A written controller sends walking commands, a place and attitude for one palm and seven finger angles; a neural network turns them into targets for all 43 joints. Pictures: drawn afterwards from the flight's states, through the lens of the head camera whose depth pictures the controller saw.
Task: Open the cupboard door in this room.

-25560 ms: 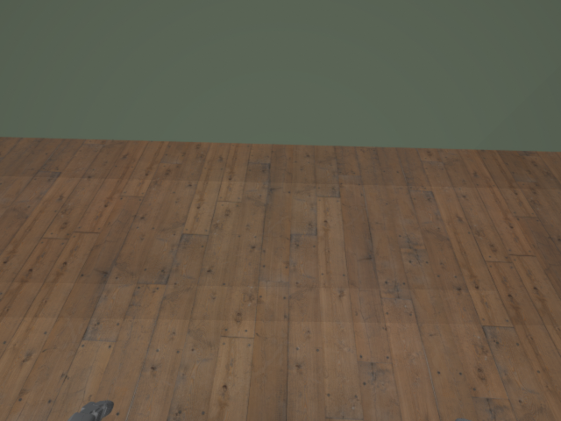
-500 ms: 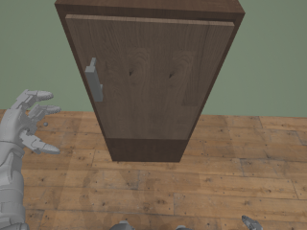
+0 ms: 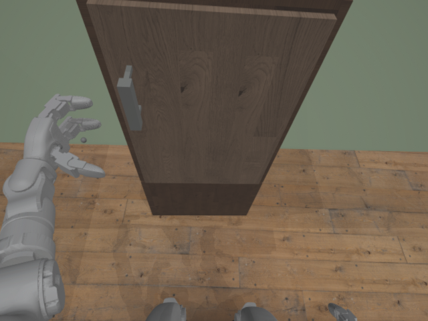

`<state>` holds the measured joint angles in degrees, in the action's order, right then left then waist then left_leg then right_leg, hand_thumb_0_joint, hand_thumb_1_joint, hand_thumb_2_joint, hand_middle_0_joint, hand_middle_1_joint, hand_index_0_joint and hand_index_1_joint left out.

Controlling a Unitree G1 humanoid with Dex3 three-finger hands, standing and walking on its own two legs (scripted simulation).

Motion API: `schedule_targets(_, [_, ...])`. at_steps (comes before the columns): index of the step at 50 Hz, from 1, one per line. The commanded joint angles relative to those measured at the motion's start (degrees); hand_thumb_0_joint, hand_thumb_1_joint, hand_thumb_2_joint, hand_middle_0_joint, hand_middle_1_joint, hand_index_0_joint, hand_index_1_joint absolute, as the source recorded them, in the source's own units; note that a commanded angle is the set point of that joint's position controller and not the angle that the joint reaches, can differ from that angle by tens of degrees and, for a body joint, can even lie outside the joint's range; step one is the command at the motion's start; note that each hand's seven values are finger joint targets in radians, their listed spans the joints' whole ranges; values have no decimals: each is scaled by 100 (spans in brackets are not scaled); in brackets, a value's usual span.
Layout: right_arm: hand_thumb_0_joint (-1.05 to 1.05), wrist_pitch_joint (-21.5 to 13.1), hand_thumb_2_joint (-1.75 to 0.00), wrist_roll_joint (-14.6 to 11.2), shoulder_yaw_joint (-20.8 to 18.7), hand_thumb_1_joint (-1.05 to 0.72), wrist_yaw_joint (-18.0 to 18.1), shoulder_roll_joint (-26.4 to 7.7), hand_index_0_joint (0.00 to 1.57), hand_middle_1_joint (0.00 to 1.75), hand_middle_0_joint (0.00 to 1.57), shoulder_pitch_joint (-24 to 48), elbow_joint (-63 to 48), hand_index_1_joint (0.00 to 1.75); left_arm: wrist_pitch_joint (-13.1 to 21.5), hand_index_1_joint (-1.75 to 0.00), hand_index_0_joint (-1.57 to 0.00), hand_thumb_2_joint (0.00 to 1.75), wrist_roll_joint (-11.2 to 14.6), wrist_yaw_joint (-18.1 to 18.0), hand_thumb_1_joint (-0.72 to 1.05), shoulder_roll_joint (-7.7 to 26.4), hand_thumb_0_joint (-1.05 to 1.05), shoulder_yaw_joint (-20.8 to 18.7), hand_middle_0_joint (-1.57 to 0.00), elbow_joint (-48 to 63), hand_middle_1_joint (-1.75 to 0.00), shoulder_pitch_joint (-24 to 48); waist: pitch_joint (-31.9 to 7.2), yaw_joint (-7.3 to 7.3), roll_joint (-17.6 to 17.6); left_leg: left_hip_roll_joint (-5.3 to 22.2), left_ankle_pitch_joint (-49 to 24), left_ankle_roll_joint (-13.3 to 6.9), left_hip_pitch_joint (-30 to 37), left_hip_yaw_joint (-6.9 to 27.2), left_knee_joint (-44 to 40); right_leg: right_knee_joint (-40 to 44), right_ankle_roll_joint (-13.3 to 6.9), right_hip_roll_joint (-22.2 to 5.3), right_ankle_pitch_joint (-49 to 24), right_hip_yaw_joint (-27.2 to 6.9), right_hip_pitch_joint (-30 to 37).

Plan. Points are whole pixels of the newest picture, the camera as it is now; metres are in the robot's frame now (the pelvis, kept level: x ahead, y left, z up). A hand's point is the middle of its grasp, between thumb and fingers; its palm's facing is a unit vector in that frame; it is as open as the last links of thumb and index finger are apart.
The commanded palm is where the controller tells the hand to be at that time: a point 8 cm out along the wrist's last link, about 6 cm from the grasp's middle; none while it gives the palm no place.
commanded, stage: move the hooked fingers beside the handle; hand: left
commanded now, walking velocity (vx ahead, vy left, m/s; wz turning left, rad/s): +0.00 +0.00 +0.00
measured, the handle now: (132, 99) +0.52 +0.17 +0.07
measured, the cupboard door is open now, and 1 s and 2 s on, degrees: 0 0 0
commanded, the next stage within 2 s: slide the fingers in behind the handle in 1.42 s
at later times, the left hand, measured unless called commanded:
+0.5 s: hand (95, 115) +0.48 +0.23 +0.07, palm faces +0.01 -1.00 +0.01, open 14.0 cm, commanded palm +0.45 +0.28 +0.07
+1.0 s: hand (96, 116) +0.48 +0.23 +0.07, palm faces -0.01 -1.00 +0.01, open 14.0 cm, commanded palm +0.46 +0.28 +0.07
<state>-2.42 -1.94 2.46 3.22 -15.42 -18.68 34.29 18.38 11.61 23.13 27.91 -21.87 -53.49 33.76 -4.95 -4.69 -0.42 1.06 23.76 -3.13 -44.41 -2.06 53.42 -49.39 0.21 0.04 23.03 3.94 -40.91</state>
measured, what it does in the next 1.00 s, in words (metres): stands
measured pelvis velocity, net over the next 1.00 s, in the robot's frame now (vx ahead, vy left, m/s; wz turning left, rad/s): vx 0.01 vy -0.01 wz -0.02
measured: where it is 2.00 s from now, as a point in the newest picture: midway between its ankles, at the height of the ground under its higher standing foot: outside the picture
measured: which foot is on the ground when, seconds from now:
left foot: down 0.00-1.00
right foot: down 0.00-1.00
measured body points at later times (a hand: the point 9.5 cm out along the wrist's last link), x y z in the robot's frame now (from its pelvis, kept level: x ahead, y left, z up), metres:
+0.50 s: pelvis +0.01 -0.01 -0.01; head +0.11 +0.02 +0.43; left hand +0.47 +0.29 +0.08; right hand +0.03 -0.28 -0.11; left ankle +0.02 +0.08 -0.69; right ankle +0.01 -0.13 -0.69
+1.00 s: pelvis +0.01 -0.01 -0.01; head +0.12 +0.02 +0.43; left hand +0.47 +0.29 +0.07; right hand +0.04 -0.28 -0.11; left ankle +0.02 +0.08 -0.69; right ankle +0.01 -0.13 -0.69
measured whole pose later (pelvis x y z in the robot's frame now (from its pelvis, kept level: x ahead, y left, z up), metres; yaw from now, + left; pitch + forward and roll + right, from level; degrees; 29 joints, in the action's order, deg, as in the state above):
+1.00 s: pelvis +0.01 -0.01 -0.01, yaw -1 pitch +19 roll -4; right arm 4.2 -1.5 2.1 2.2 -15.6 -21.4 35.0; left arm 20.4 9.8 23.4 32.6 -24.6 -62.9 43.1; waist -6.5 -7.4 -0.6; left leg 2.7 26.0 -2.6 -49.5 -1.7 56.4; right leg -51.1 -0.3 1.7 24.3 4.0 -45.7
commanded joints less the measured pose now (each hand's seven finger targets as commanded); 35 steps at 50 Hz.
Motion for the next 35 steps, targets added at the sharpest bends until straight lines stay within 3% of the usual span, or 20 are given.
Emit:
schedule_targets(1, [0,-97,-90,31,-440,-90,72,-1083,20,30,20,-590,-379,30,684,-120,-30,30,107,-120,-50,1794,0,-530,-30,1097,-120,2554,-2315,-39,-662,94,-1839,259,2119,698,-713,388,-204,198,-1039,-101,157])
schedule_targets(3, [0,-31,-90,32,-452,-90,70,-1103,20,30,20,-688,-373,30,687,-120,-30,30,72,-93,-50,2017,0,-733,-30,934,-120,2322,-2518,15,-658,98,-2196,250,2098,638,-637,337,-197,208,-1327,-129,301])
schedule_targets(4, [0,-7,-90,34,-436,-90,57,-1082,20,30,20,-670,-366,30,665,-120,-30,30,66,-63,-50,1883,0,-566,-30,921,-120,2450,-2446,-22,-811,86,-2182,257,2067,617,-633,337,-188,196,-1337,-126,255])
schedule_targets(6, [0,50,-90,29,-450,-90,34,-1065,20,30,20,-720,-346,30,556,-120,-30,30,41,6,-50,1632,0,-369,-30,643,-120,2346,-2241,-75,-762,94,-2130,237,1982,576,-612,375,-176,209,-1328,-113,135])
schedule_targets(8, [0,129,-90,24,-458,-90,45,-1117,20,30,20,-802,-326,30,497,-120,-30,30,18,58,-50,1882,0,-518,-30,439,-120,2363,-2155,-83,-571,100,-2154,194,1761,544,-587,359,-177,227,-1426,-118,208])
schedule_targets(9, [0,161,-90,18,-453,-90,37,-1103,20,30,20,-799,-347,30,453,-120,-30,30,38,86,-50,1773,0,-409,-30,358,-120,2392,-2060,-120,-552,77,-2006,181,1646,518,-595,383,-166,222,-1371,-124,204])
schedule_targets(11, [0,199,-90,21,-470,-90,50,-1115,20,30,20,-829,-337,30,470,-120,-30,30,58,94,-50,1871,0,-493,-30,323,-120,2542,-2046,-148,-477,74,-1903,152,1537,487,-569,401,-154,225,-1379,-152,227])
schedule_targets(15, [0,243,-90,55,-483,-90,40,-1100,20,30,20,-928,-284,30,704,-120,-30,30,12,2,-50,2008,0,-566,-30,645,-120,2986,-2443,-162,-865,84,-2187,178,1888,536,-475,315,-171,243,-1447,-169,111])
schedule_targets(18, [0,292,-90,69,-482,-90,32,-1100,20,30,20,-1020,-198,30,770,-120,-30,30,-51,-68,-50,1995,0,-541,-30,473,-120,3156,-2504,-255,-769,109,-2231,175,1948,570,-411,296,-152,271,-1420,-170,-6])
schedule_targets(19, [0,302,-90,60,-477,-90,34,-1109,20,30,20,-1004,-163,30,750,-120,-30,30,-38,-81,-50,2022,0,-526,-30,397,-120,3289,-2361,-317,-678,107,-2093,154,1791,549,-403,321,-139,261,-1407,-180,8])
schedule_targets(22, [0,360,-90,58,-443,-90,58,-1141,20,30,20,-1058,-166,30,623,-120,-30,30,-92,-72,-50,2244,0,-635,-30,18,-120,3334,-2244,-325,-534,67,-1841,105,1388,479,-376,315,-137,247,-1396,-230,183])
schedule_targets(24, [0,395,-90,58,-428,-90,51,-1128,20,30,20,-1070,-201,30,554,-120,-30,30,-198,-47,-50,2211,0,-518,-30,-97,-120,3358,-2259,-329,-774,71,-1934,127,1470,479,-382,297,-137,247,-1434,-218,58])
schedule_targets(25, [0,405,-90,68,-437,-90,39,-1129,20,30,20,-1090,-214,30,546,-120,-30,30,-215,-50,-50,2193,0,-500,-30,-52,-120,3347,-2325,-329,-715,76,-1955,121,1486,481,-357,289,-130,247,-1433,-215,48])
schedule_targets(28, [0,451,-90,95,-441,-90,3,-1138,20,30,20,-1122,-313,30,633,-120,-30,30,-179,-51,-50,2488,0,-812,-30,161,-120,3032,-2740,-143,-874,84,-2441,143,1679,456,-295,196,-152,275,-1801,-234,283])
schedule_targets(29, [0,464,-90,90,-442,-90,-14,-1108,20,30,20,-1101,-344,30,643,-120,-30,30,-136,-37,-50,2348,0,-725,-30,207,-120,3009,-2773,-176,-737,80,-2438,131,1650,444,-284,207,-131,285,-1868,-235,356])
schedule_targets(31, [0,480,-90,75,-442,-90,-13,-1106,20,30,20,-1073,-367,30,636,-120,-30,30,-83,-13,-50,2347,0,-778,-30,95,-120,2966,-2569,-211,-564,70,-2183,105,1384,377,-287,252,-106,287,-1810,-257,421])
schedule_targets(32, [0,494,-90,73,-446,-90,3,-1130,20,30,20,-1103,-365,30,646,-120,-30,30,-74,-8,-50,2530,0,-910,-30,82,-120,2953,-2540,-182,-459,68,-2199,89,1261,388,-280,224,-127,290,-1868,-262,539])
schedule_targets(33, [0,508,-90,60,-434,-90,-3,-1111,20,30,20,-1086,-398,30,627,-120,-30,30,-111,11,-50,2473,0,-836,-30,98,-120,2980,-2544,-190,-642,54,-2200,89,1269,342,-298,227,-110,291,-1925,-291,543])
schedule_targets(35, [0,525,-90,48,-444,-90,8,-1116,20,30,20,-1077,-388,30,598,-120,-30,30,-120,29,-50,2421,0,-785,-30,16,-120,2969,-2348,-244,-532,59,-1998,77,1183,334,-304,282,-95,291,-1764,-285,417])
